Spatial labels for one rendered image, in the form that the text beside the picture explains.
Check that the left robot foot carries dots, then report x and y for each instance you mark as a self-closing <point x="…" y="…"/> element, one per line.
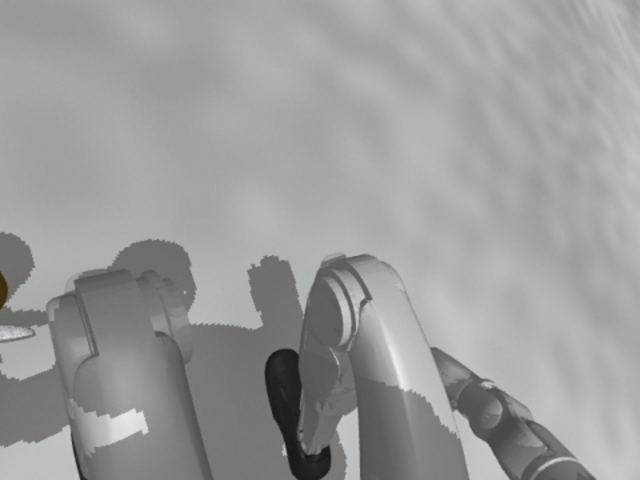
<point x="77" y="461"/>

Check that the right robot foot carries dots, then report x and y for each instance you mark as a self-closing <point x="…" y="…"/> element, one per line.
<point x="284" y="388"/>

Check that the right robot arm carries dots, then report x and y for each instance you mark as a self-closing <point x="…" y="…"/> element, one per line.
<point x="524" y="449"/>

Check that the can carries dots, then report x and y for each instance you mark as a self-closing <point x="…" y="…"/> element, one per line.
<point x="3" y="290"/>

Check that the right robot hand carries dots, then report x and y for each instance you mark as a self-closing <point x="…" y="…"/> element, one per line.
<point x="455" y="376"/>

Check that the left robot hand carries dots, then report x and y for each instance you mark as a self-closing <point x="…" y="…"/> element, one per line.
<point x="9" y="333"/>

